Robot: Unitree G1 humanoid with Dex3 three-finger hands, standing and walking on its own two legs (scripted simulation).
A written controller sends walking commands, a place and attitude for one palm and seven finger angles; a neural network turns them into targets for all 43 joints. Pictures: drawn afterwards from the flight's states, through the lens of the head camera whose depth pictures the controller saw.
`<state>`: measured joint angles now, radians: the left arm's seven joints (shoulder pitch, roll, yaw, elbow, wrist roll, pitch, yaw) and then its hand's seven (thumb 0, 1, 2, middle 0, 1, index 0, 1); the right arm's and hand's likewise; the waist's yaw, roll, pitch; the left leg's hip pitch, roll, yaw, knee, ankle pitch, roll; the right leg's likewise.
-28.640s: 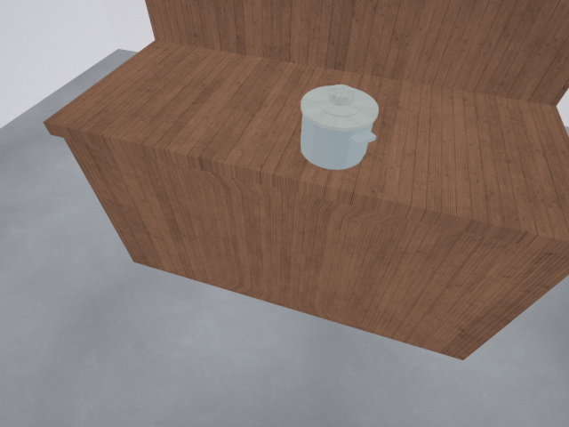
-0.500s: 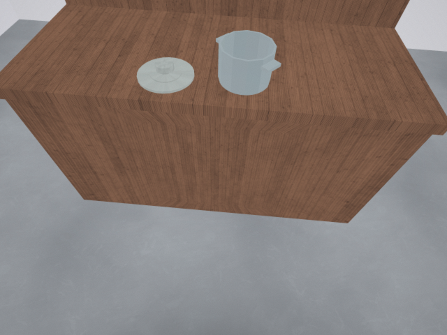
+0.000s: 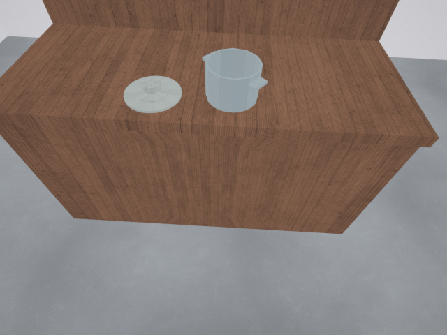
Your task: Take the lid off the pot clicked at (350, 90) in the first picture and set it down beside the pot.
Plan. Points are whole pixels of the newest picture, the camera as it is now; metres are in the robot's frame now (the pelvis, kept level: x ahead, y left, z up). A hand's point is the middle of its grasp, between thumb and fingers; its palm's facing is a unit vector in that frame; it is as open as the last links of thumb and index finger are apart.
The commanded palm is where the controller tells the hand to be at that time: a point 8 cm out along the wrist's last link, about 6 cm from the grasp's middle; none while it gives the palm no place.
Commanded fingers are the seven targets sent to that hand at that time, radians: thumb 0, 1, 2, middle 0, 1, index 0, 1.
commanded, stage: stop stepping back and stand still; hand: left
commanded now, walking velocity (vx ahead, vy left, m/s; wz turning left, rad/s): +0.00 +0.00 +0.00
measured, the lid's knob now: (151, 85) +0.76 +0.24 -0.02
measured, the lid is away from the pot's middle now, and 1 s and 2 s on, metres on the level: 0.24 0.24 0.24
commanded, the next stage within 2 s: let the arm hang, fingers relaxed in 0.06 s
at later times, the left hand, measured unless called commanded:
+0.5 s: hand out of the picture +0.02 +0.18 -0.18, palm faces +0.04 -0.98 -0.21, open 7.3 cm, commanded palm none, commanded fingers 0.00 0.90 0.90 -0.20 -0.30 -0.20 -0.30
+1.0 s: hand out of the picture -0.01 +0.18 -0.18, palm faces +0.03 -0.98 -0.19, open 7.3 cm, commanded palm none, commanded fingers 0.00 0.90 0.90 -0.20 -0.30 -0.20 -0.30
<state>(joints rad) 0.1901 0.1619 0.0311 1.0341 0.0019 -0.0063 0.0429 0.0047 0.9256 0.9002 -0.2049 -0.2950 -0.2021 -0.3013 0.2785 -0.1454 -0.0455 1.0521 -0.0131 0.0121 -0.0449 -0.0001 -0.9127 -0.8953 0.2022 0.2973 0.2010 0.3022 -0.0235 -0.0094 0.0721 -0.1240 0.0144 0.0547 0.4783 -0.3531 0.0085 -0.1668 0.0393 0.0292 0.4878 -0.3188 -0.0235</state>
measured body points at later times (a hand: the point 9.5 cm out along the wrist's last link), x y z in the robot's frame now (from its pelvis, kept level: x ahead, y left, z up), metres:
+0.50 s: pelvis -0.01 +0.00 +0.00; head +0.02 +0.00 +0.45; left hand +0.02 +0.23 -0.16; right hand -0.02 -0.21 -0.16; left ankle -0.06 +0.11 -0.74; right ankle -0.04 -0.11 -0.74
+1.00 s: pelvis -0.02 +0.01 +0.00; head +0.01 +0.01 +0.45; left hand -0.01 +0.23 -0.16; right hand -0.03 -0.20 -0.16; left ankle -0.06 +0.11 -0.74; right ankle -0.04 -0.11 -0.74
